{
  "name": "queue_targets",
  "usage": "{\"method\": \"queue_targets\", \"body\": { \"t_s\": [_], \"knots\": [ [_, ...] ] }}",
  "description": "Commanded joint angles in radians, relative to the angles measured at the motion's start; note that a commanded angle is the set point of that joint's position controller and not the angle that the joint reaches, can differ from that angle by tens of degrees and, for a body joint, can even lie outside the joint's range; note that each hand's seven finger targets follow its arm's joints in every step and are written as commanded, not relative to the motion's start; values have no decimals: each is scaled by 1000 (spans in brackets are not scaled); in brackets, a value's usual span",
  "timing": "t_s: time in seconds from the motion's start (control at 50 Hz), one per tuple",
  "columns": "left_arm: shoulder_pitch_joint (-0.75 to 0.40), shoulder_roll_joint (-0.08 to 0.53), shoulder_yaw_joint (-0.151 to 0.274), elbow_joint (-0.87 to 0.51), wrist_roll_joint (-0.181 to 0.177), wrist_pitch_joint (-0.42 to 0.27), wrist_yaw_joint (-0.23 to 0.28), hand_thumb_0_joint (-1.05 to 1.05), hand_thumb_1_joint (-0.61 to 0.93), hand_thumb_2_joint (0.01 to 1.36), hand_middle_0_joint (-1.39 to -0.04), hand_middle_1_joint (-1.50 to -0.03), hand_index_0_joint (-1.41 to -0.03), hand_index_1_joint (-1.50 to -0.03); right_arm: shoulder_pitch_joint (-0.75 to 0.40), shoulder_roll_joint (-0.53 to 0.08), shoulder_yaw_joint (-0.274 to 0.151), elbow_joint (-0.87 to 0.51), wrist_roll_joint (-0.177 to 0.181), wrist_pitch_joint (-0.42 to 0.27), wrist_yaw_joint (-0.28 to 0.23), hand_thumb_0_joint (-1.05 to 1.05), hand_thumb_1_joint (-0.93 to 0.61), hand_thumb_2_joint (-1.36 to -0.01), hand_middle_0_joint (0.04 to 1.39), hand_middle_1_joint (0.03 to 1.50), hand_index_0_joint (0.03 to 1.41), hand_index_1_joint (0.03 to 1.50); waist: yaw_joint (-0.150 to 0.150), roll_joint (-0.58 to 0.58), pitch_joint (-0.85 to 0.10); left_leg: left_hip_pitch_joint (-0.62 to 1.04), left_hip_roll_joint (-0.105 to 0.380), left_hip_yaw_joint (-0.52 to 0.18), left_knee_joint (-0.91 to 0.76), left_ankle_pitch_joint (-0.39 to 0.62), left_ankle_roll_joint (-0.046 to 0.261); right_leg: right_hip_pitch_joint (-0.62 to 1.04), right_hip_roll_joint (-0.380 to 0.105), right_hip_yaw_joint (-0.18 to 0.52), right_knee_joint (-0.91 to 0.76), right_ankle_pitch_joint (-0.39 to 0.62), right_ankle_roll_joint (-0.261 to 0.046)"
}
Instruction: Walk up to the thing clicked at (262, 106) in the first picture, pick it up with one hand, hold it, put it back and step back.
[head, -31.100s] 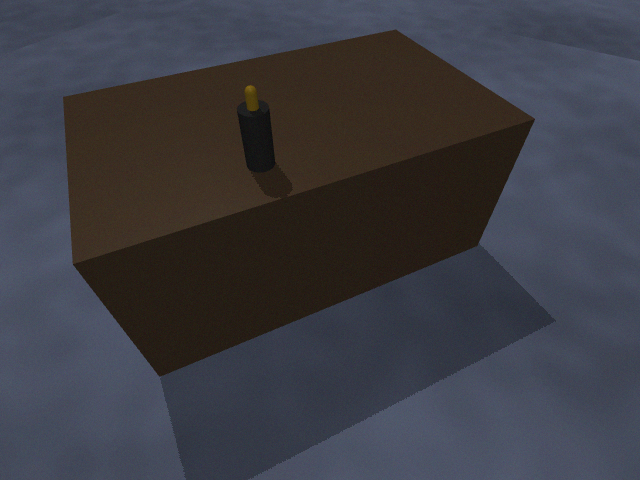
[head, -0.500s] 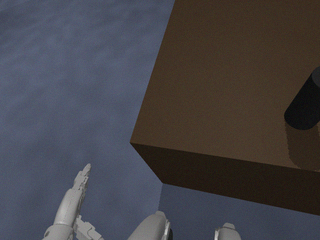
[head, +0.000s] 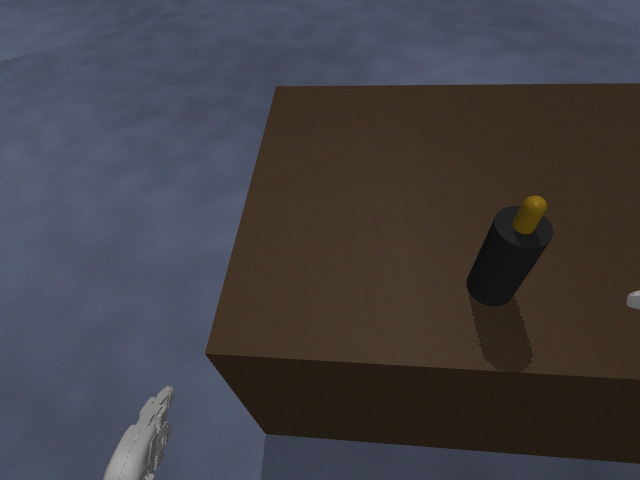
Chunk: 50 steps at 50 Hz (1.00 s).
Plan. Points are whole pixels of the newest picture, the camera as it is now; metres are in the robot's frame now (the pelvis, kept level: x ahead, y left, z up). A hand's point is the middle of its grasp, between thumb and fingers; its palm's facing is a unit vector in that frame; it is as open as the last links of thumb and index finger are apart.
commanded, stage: sink last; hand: right
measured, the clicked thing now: (510, 249) +0.47 -0.24 -0.03
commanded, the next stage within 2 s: home in 0.66 s
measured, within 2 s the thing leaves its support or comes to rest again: neither
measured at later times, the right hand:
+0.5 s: hand (591, 476) +0.17 -0.22 +0.05, palm faces +0.34 +0.87 -0.35, open 17.5 cm
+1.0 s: hand out of the picture +0.13 -0.22 -0.02, palm faces +0.34 +0.87 -0.36, open 17.7 cm
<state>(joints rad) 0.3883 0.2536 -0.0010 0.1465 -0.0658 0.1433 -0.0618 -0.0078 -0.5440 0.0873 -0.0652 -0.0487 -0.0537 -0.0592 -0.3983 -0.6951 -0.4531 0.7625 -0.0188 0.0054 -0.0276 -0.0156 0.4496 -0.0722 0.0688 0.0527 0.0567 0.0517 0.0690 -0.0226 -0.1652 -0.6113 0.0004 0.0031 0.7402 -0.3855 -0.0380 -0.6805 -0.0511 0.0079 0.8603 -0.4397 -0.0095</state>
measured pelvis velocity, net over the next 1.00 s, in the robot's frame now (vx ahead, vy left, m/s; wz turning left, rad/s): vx -0.04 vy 0.04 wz -0.04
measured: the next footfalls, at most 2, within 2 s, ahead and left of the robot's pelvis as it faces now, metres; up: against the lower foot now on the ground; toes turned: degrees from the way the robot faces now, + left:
none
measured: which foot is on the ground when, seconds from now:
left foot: down 0.00-1.00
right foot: down 0.00-1.00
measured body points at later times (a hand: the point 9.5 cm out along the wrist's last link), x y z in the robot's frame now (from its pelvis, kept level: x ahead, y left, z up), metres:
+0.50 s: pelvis -0.01 +0.04 +0.01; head -0.01 +0.06 +0.46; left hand +0.15 +0.29 -0.05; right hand +0.14 -0.27 +0.07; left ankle -0.02 +0.16 -0.70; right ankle -0.02 -0.10 -0.70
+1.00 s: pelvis -0.04 +0.04 +0.00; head -0.02 +0.05 +0.45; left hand +0.14 +0.26 -0.05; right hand +0.10 -0.27 +0.01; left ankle -0.02 +0.16 -0.70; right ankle -0.02 -0.10 -0.70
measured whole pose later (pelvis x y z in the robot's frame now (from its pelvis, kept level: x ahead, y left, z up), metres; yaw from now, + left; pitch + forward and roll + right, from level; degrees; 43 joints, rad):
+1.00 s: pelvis -0.04 +0.04 +0.00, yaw -2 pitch +5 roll -1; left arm 0.37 0.20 -0.01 0.29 -0.02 -0.03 0.11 -0.01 -0.16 0.42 -0.14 -0.19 -0.13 -0.19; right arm 0.42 -0.27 -0.21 0.16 0.04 -0.07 -0.07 -0.02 0.58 -0.04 0.05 0.05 0.05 0.05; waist -0.03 -0.01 -0.07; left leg -0.50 0.03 0.02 0.83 -0.41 0.00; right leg -0.51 -0.03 0.02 0.80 -0.37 0.04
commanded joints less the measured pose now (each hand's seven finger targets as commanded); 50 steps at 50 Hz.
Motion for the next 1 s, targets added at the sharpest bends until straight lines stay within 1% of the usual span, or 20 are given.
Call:
{"method": "queue_targets", "body": {
  "t_s": [0.0,0.04,0.1,0.16,0.22,0.28,0.34,0.38,0.42,0.48,0.58,0.64,0.68,0.74,0.76,0.78,0.82,0.88,0.92,0.98],
  "knots": [
    [28,227,180,-125,-12,-45,60,0,-546,95,-60,-50,-49,-62,-39,-203,-7,-519,53,-21,-33,0,442,-69,61,51,54,51,-45,-192,-260,104,-46,87,-39,318,65,418,-11,0,-137,660,50],
    [13,240,213,-141,-13,-46,81,0,-561,90,-61,-47,-48,-61,46,-183,-24,-676,66,-20,-47,0,476,-56,58,48,52,49,-65,-134,-258,170,-38,80,-42,355,63,410,-4,-11,-147,637,42],
    [7,222,224,-125,-15,-59,108,0,-549,86,-60,-47,-49,-58,250,-97,-27,-767,84,-17,-63,0,467,-65,58,52,53,52,-69,-85,-130,206,-29,73,-65,317,55,347,8,-21,-186,489,32],
    [23,166,201,-89,-7,-71,124,0,-539,74,-58,-42,-49,-51,352,-18,-7,-911,94,-34,-71,0,543,-31,51,45,47,45,-82,-103,-119,241,-17,63,-67,344,50,358,20,-34,-193,481,27],
    [18,101,154,-8,0,-85,127,0,-521,77,-57,-46,-49,-54,479,90,54,-965,97,-40,-65,0,550,-26,49,44,47,44,-88,-132,-26,213,-19,63,-67,303,52,333,18,-37,-207,457,32],
    [-28,67,124,-10,6,-98,125,0,-513,72,-59,-50,-53,-55,576,157,94,-1033,95,-54,-55,0,521,-28,52,43,48,43,-97,-93,-10,218,-9,51,-80,265,42,300,33,-51,-213,353,18],
    [-32,130,179,-51,13,-118,140,0,-500,63,-59,-54,-58,-54,696,166,75,-1047,97,-61,-52,0,538,-20,50,42,47,42,-92,-21,-32,222,-4,48,-87,251,31,307,42,-53,-204,320,5],
    [-22,113,162,-69,16,-122,145,0,-505,55,-60,-57,-61,-56,764,195,89,-1043,98,-67,-46,0,573,0,47,33,43,33,-95,21,-16,219,8,40,-99,261,19,296,52,-61,-186,307,-4],
    [-15,161,224,-92,18,-132,160,0,-519,55,-58,-55,-57,-55,807,204,98,-1072,100,-69,-44,0,603,0,45,36,43,36,-87,47,-19,207,18,25,-111,239,12,295,58,-64,-179,276,-9],
    [-1,167,252,-88,20,-150,168,0,-520,53,-57,-53,-56,-53,852,235,110,-1069,99,-69,-40,0,611,0,40,34,40,35,-85,80,8,185,31,10,-125,195,7,291,60,-62,-174,241,-12],
    [-24,81,176,27,27,-173,172,0,-523,56,-53,-50,-52,-51,786,265,153,-1029,86,-74,-36,0,611,0,36,42,41,42,-84,49,132,84,36,-1,-141,8,22,225,62,-57,-183,101,-8],
    [-66,62,145,34,36,-194,174,0,-526,55,-55,-52,-54,-52,795,233,122,-1002,78,-96,-38,0,589,-26,41,51,47,51,-102,57,106,85,50,-31,-162,-98,24,198,73,-63,-165,45,-2],
    [-58,77,145,40,41,-207,178,0,-524,52,-56,-53,-57,-51,790,206,104,-994,78,-113,-41,0,584,-28,41,52,47,52,-102,66,94,95,60,-47,-173,-116,23,194,75,-66,-151,54,0],
    [-54,93,145,51,45,-215,187,0,-539,59,-56,-48,-52,-52,813,166,52,-938,77,-124,-54,0,611,-10,38,47,44,47,-128,12,25,137,55,-33,-140,-15,26,214,76,-65,-148,123,3],
    [-74,123,173,32,47,-222,192,0,-459,139,-136,-128,-132,-132,814,181,58,-905,76,-124,-54,0,576,-42,51,50,51,50,-115,41,31,133,50,-23,-131,4,25,220,71,-59,-152,131,1],
    [-64,110,155,38,47,-223,192,0,-379,219,-145,-204,-143,-205,807,178,59,-901,76,-124,-57,0,558,-52,53,53,53,53,-121,28,17,147,46,-13,-129,21,25,213,73,-59,-155,138,1],
    [-115,58,84,8,47,-230,189,0,-219,379,-151,-215,-150,-216,810,237,112,-837,73,-126,-50,0,554,-54,53,53,53,53,-114,60,77,116,47,-16,-141,-32,26,196,67,-59,-157,103,1],
    [-142,14,20,-56,47,-243,186,0,21,619,-175,-253,-174,-254,799,311,188,-793,65,-133,-48,0,594,-30,49,46,49,46,-105,85,18,147,38,3,-122,15,25,218,62,-58,-160,141,2],
    [-109,42,30,-79,47,-244,188,0,181,779,-181,-264,-180,-265,785,319,216,-776,62,-135,-46,0,611,-12,46,41,46,40,-92,63,11,152,26,18,-103,69,26,230,59,-57,-170,163,2],
    [0,64,62,-14,45,-241,186,0,421,851,-192,-281,-191,-282,774,337,246,-739,61,-120,-39,0,607,-22,48,44,47,44,-66,13,50,116,13,38,-85,67,31,240,52,-54,-195,138,4]
  ]
}}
